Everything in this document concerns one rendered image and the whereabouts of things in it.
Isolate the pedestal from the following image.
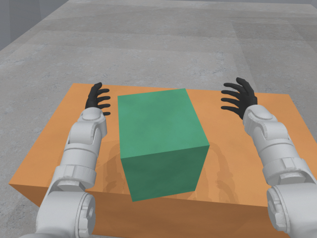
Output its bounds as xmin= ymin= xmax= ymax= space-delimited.
xmin=8 ymin=83 xmax=317 ymax=238

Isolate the robot left forearm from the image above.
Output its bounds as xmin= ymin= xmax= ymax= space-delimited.
xmin=36 ymin=107 xmax=107 ymax=230

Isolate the carton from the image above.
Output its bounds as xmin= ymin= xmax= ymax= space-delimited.
xmin=117 ymin=88 xmax=210 ymax=202

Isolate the robot right upper arm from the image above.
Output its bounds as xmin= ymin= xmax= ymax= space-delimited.
xmin=266 ymin=182 xmax=317 ymax=238

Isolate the left robot hand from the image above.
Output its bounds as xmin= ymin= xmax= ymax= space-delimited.
xmin=85 ymin=82 xmax=110 ymax=116

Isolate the robot right forearm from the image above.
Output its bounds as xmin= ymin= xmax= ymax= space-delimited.
xmin=243 ymin=105 xmax=317 ymax=186

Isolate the right robot hand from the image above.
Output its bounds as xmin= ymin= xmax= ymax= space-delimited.
xmin=221 ymin=77 xmax=258 ymax=120

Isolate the robot left upper arm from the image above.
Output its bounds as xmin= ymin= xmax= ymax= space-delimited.
xmin=19 ymin=191 xmax=96 ymax=238

